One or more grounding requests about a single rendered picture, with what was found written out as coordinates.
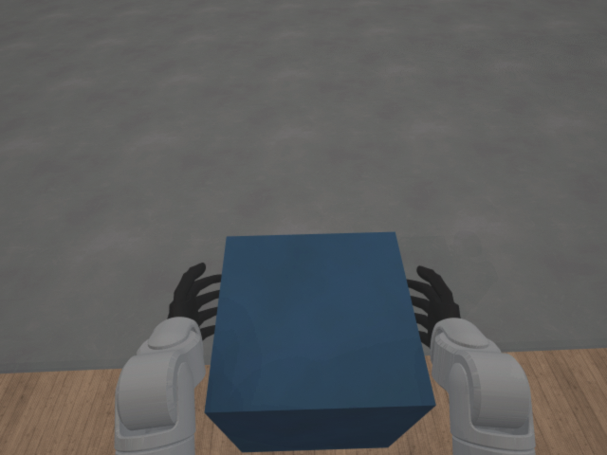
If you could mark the carton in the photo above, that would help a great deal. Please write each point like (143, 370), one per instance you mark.
(316, 344)

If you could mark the left robot hand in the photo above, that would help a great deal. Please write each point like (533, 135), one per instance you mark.
(186, 303)

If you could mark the robot left forearm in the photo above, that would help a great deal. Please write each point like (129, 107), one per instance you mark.
(154, 398)

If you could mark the right robot hand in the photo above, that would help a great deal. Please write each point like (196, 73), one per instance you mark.
(439, 306)

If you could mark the robot right forearm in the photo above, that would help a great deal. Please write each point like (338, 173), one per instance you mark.
(489, 394)

